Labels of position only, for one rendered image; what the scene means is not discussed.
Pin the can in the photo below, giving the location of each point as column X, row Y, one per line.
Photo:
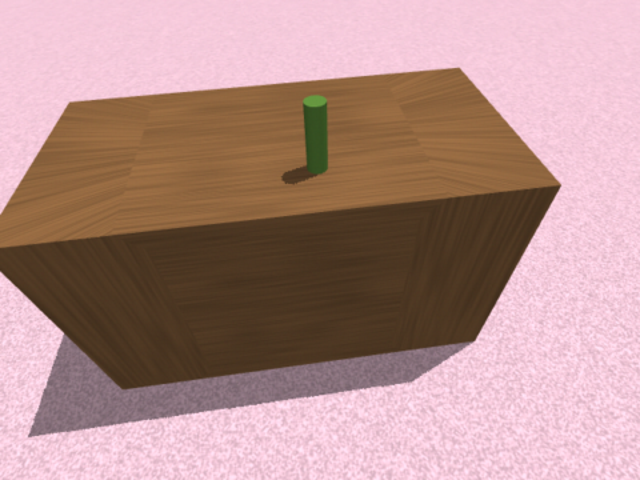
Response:
column 315, row 121

